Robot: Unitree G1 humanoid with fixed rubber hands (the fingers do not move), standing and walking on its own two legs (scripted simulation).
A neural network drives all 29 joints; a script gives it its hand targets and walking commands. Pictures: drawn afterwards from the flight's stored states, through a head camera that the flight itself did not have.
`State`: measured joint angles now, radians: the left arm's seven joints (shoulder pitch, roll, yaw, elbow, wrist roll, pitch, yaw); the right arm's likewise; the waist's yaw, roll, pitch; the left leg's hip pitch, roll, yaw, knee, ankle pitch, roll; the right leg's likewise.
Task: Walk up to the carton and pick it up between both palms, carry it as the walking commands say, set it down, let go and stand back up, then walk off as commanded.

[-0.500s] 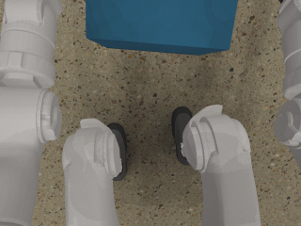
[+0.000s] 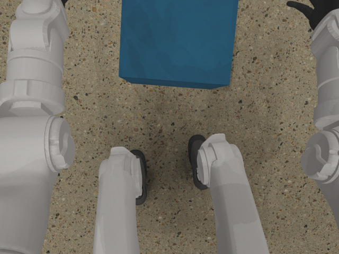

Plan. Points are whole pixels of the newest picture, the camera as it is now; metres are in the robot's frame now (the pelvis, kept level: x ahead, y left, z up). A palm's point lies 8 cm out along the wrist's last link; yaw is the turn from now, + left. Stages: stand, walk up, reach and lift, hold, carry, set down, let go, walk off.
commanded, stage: set down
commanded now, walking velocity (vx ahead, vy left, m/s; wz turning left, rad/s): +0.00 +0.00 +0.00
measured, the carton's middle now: (176, 35) +0.58 -0.08 -0.38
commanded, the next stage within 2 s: let go in 0.68 s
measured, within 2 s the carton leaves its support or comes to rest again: neither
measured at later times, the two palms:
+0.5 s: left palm out of the picture +0.59 +0.15 +0.05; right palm out of the picture +0.51 -0.32 +0.06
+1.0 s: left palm out of the picture +0.51 +0.16 +0.09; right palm out of the picture +0.45 -0.30 +0.10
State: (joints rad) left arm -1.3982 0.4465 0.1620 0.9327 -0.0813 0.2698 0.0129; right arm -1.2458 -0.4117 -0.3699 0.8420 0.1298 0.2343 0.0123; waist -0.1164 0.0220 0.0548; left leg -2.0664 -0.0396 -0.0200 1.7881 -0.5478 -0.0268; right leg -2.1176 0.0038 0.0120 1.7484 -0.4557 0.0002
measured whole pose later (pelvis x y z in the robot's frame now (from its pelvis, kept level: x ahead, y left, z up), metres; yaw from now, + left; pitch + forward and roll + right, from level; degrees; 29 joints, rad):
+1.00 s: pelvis +0.05 -0.01 +0.20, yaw +0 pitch +42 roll +2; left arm -0.79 0.22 0.24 0.62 0.08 0.21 0.05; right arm -0.73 -0.29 -0.35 0.65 -0.04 0.16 0.17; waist -0.09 0.01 -0.05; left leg -1.34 -0.02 -0.03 0.90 -0.30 -0.03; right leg -1.38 0.00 0.01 0.89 -0.24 -0.01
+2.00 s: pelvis +0.11 +0.01 +0.29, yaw -2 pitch -6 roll +0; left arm 0.23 0.21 0.04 0.44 0.01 0.11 -0.06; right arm 0.22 -0.23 -0.04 0.39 -0.02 0.19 0.06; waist -0.01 0.01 0.12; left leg -0.06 -0.01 -0.03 0.47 -0.31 0.00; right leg -0.11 0.01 0.02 0.45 -0.25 0.01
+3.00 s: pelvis +0.13 -0.01 +0.29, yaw +0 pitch -2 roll +0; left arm 0.14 0.35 0.02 0.92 0.03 0.01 0.01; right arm 0.17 -0.38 -0.01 0.87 -0.03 -0.01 -0.02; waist 0.01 0.02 0.01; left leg -0.09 0.00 -0.06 0.40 -0.28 -0.02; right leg -0.14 0.01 -0.01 0.41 -0.24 -0.01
